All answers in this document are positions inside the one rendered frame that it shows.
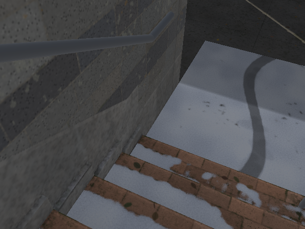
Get stairs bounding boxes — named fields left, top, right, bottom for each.
left=39, top=135, right=305, bottom=229

